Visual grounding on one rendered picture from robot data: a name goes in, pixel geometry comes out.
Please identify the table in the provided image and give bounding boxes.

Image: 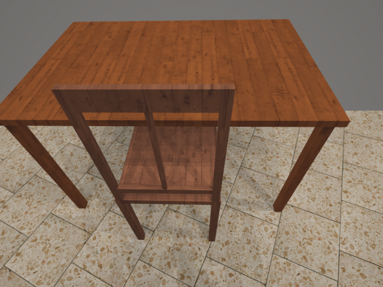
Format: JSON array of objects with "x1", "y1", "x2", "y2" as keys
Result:
[{"x1": 0, "y1": 19, "x2": 350, "y2": 212}]

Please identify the chair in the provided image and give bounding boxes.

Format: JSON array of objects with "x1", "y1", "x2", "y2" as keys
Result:
[{"x1": 51, "y1": 84, "x2": 235, "y2": 242}]

